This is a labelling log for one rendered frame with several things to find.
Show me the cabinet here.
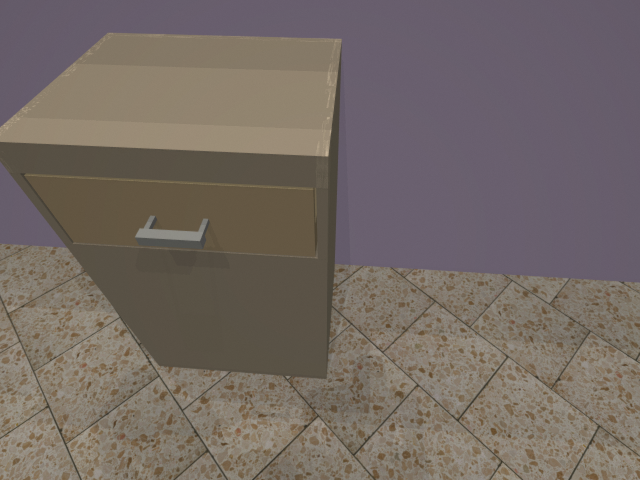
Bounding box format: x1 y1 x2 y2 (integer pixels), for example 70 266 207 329
0 33 342 379

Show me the drawer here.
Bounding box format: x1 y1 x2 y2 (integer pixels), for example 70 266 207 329
24 174 317 257

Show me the handle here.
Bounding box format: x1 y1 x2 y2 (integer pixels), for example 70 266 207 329
135 216 210 249

